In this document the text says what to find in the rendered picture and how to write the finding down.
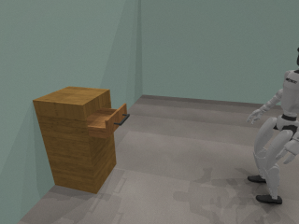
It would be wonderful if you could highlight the drawer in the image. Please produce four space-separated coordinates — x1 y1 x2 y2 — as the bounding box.
86 103 127 139

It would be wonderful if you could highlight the right robot hand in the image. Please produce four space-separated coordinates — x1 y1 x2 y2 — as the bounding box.
247 108 264 124

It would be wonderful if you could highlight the robot right upper arm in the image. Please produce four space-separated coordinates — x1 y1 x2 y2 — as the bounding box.
277 70 294 98

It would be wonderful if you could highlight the left robot hand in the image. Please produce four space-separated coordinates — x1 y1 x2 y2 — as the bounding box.
275 139 299 164

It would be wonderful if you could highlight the right robot shin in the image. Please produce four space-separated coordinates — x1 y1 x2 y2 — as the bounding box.
252 151 265 179

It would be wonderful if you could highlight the handle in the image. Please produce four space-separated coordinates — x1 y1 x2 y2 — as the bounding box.
113 114 130 126

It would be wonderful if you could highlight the cabinet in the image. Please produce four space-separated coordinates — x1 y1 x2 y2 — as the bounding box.
33 86 117 194

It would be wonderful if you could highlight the right robot forearm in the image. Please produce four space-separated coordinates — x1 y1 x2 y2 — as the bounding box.
260 93 281 113

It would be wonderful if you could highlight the robot right foot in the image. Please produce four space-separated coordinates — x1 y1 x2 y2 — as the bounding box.
248 175 266 183

